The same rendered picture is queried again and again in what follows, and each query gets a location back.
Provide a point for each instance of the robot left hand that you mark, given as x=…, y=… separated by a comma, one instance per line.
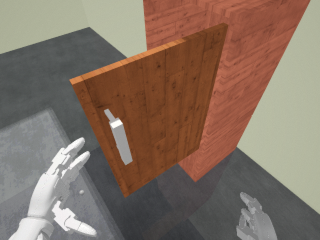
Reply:
x=54, y=184

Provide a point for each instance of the robot right hand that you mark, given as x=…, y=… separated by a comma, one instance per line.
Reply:
x=260, y=225

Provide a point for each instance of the cupboard door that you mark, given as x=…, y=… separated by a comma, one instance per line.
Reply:
x=161, y=96

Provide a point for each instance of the handle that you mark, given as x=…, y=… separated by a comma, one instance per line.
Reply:
x=119, y=134

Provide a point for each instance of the robot left forearm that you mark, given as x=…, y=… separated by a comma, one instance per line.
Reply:
x=33, y=228

